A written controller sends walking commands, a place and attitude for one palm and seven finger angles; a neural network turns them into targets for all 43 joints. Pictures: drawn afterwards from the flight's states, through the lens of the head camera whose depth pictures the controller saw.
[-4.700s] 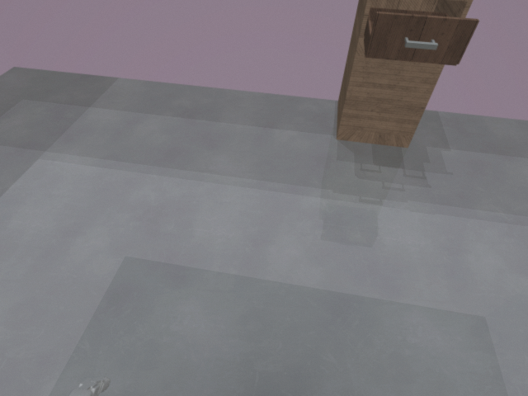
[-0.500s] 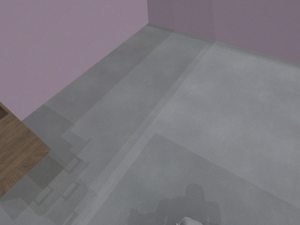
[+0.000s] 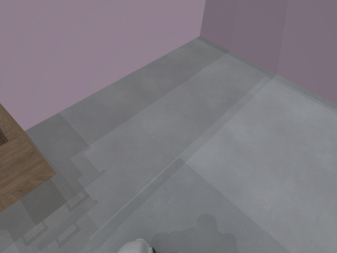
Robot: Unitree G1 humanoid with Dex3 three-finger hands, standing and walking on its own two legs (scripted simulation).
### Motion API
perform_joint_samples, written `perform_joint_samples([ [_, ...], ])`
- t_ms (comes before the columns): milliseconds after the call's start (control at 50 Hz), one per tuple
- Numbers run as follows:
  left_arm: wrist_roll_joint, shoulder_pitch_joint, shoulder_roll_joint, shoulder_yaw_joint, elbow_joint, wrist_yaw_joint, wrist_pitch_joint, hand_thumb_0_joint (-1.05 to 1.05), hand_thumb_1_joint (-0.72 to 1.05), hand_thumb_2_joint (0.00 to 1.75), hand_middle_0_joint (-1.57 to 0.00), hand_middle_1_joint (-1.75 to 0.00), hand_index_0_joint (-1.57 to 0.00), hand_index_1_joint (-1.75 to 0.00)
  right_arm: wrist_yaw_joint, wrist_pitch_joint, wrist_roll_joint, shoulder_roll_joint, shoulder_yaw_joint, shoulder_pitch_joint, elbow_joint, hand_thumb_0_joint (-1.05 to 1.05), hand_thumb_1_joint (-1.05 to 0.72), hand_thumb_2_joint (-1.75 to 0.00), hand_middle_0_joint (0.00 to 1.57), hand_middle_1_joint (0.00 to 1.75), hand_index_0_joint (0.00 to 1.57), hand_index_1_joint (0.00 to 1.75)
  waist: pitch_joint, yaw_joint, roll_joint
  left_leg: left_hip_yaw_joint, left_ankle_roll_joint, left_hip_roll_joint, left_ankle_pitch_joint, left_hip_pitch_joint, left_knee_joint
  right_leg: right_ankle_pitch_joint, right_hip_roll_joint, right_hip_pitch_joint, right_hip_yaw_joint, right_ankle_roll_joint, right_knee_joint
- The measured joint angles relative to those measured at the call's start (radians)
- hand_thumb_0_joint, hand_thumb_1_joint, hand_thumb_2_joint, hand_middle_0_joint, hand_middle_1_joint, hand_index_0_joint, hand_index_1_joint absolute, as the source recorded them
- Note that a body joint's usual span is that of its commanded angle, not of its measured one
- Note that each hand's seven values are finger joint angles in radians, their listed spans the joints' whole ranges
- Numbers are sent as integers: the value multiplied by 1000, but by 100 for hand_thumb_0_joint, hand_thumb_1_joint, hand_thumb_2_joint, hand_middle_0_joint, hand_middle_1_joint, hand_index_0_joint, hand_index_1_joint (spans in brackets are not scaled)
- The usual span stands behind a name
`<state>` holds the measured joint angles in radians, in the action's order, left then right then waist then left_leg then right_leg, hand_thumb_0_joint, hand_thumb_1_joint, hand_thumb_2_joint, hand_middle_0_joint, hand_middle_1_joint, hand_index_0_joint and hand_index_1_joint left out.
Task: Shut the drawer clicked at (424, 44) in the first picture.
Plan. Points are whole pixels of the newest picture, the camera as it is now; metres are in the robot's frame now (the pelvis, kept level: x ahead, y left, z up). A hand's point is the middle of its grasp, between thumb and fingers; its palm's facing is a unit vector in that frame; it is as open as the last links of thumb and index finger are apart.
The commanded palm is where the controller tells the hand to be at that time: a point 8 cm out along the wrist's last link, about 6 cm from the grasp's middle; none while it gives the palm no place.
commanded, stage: turn to face it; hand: left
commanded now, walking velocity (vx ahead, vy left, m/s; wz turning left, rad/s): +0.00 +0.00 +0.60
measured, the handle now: out of the picture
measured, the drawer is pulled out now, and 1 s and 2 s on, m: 0.22 0.22 0.22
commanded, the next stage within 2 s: take the last steps up to it in 1.46 s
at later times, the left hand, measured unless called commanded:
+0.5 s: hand (100, 239) +0.16 +0.19 -0.12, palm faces +0.24 -0.94 -0.25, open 7.4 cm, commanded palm none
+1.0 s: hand out of the picture -0.07 +0.14 -0.16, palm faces +0.58 -0.77 -0.26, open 7.4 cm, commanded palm none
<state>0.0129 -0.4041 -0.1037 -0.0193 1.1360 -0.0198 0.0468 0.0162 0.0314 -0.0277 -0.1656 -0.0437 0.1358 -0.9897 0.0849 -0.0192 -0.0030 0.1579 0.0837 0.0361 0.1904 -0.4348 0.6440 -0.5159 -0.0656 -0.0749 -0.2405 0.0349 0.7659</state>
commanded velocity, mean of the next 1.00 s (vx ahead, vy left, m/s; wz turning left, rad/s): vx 0.00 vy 0.00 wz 0.58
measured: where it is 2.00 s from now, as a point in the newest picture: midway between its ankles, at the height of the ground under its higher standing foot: outside the picture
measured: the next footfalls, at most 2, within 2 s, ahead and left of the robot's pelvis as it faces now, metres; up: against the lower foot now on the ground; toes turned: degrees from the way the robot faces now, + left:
right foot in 0.52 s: +0.12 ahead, -0.15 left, +0.00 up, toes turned +14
left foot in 1.02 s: +0.00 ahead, +0.07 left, +0.00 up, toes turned +41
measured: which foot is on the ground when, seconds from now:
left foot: down 0.00-0.52, up 0.54-1.00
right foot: up 0.00-0.50, down 0.52-1.00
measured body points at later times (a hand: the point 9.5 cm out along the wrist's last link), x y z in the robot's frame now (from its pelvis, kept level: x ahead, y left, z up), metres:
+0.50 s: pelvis +0.06 -0.04 +0.02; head +0.09 -0.04 +0.46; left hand +0.15 +0.24 -0.10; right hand +0.16 -0.28 -0.13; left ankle +0.09 +0.07 -0.72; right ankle +0.08 -0.16 -0.71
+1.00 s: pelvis +0.04 -0.04 +0.01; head +0.08 +0.00 +0.46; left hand -0.10 +0.18 -0.14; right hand +0.30 -0.18 -0.12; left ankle -0.03 +0.05 -0.71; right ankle +0.08 -0.16 -0.72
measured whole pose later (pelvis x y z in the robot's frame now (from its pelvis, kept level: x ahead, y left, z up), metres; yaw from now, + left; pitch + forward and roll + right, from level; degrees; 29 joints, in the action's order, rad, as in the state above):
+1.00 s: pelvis +0.04 -0.04 +0.01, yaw +34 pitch +0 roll +0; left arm 0.03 -0.31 -0.23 -0.05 0.93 -0.02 -0.03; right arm 0.03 -0.07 -0.01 -0.26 -0.07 0.09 -0.91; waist 0.11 -0.04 -0.02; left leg 0.10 -0.05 0.03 0.37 -0.31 0.69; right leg -0.37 -0.18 -0.22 -0.30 0.04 0.62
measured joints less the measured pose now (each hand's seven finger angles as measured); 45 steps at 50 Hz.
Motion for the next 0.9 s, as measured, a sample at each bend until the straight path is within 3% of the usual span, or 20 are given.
perform_joint_samples([
  [40,-8,35,-17,-6,-23,-3,-24,1,91,90,-21,-30,-20,-30,-7,7,11,1,5,2,9,0,-91,-90,20,30,19,30,20,-1,-4,-7,24,-14,40,10,21,-41,7,-145,90,14,319],
  [60,-8,56,-27,-12,-38,-5,-31,1,91,90,-21,-30,-20,-30,-11,6,13,2,6,6,10,0,-91,-90,20,30,19,30,24,-1,-4,-12,19,-18,39,22,8,-28,10,-208,120,22,419],
  [100,-3,105,-45,-27,-71,-5,-39,1,91,90,-20,-30,-20,-30,-24,1,15,0,0,19,10,0,-92,-90,20,30,20,30,27,1,-3,-25,17,-33,23,51,-34,20,-2,-308,159,35,494],
  [240,9,245,-99,-61,-187,-3,-61,1,91,90,-20,-30,-19,-30,-19,-32,9,-19,-10,56,6,-1,-92,-90,20,30,20,30,-5,20,-10,-86,17,-72,-21,102,-144,155,-45,-449,234,66,343],
  [400,7,311,-112,-60,-242,-2,-83,1,91,90,-20,-30,-19,-30,-10,-49,2,-34,-30,86,34,0,-91,-90,20,30,20,30,-38,66,12,-175,-9,-91,-28,93,-159,105,3,-364,241,73,116],
  [500,-4,321,-95,-41,-271,-4,-73,1,91,90,-20,-30,-19,-30,-11,-63,4,-58,-44,101,47,0,-91,-90,20,30,20,30,-37,78,37,-235,-43,-109,-21,63,-124,132,52,-243,233,55,-111],
  [520,-5,315,-92,-36,-279,-4,-67,1,91,90,-20,-30,-20,-30,-10,-67,8,-64,-47,105,50,0,-91,-90,20,30,20,30,-40,75,40,-245,-52,-117,-15,51,-105,189,54,-205,228,42,-196],
  [540,-1,310,-83,-32,-279,-6,-59,1,91,90,-20,-30,-20,-30,-9,-72,12,-74,-53,103,48,0,-91,-90,20,30,20,30,-34,72,58,-258,-64,-113,23,35,-63,229,63,-191,213,8,-220],
  [600,6,275,-69,-12,-280,-6,-57,1,91,90,-20,-30,-20,-30,-7,-92,9,-91,-66,107,46,0,-91,-90,20,30,20,30,-37,72,68,-227,-105,-116,220,-52,233,209,42,-169,167,-52,-221],
  [640,6,249,-65,-9,-274,-9,-61,1,91,90,-20,-30,-20,-30,-1,-101,5,-99,-69,106,45,0,-91,-90,20,30,20,30,-38,69,61,-198,-126,-97,216,-91,406,207,23,-146,144,-58,-247],
  [700,5,222,-63,-6,-262,-9,-56,1,90,90,-20,-30,-20,-30,5,-104,4,-106,-67,101,47,0,-91,-90,20,30,19,30,-26,67,52,-178,-154,-54,182,-105,526,215,-1,-122,106,-58,-272],
  [800,9,179,-63,-2,-250,-6,-48,1,90,90,-21,-30,-20,-30,7,-121,6,-112,-58,72,40,0,-91,-90,20,30,19,30,0,45,38,-166,-176,-3,201,-63,484,205,-40,-106,41,-53,-268],
  [900,17,132,-81,-6,-229,-3,-57,1,90,90,-21,-30,-20,-30,9,-124,11,-112,-44,6,45,0,-91,-90,20,30,19,30,21,8,21,-125,-166,11,239,5,325,188,-74,-114,-10,-34,-233],
])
